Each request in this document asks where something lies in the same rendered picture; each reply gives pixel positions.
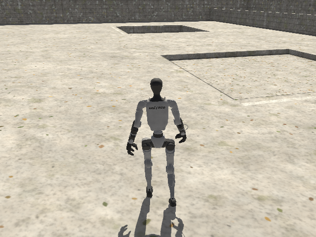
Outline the left robot shin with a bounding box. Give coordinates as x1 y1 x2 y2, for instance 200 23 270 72
144 160 152 191

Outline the robot torso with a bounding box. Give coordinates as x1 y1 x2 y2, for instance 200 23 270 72
146 97 169 148

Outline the left robot upper arm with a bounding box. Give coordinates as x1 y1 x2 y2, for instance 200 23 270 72
134 100 147 128

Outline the right robot upper arm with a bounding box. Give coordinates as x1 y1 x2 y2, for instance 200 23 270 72
167 99 181 125

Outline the robot right forearm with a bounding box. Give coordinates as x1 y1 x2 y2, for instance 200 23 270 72
177 118 186 135

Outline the right robot hand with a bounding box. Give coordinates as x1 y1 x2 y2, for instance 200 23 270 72
175 134 187 143

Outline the robot left forearm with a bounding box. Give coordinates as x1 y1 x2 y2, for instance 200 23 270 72
128 120 138 144

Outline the left robot hand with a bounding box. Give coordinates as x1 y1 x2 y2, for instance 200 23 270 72
126 143 138 156

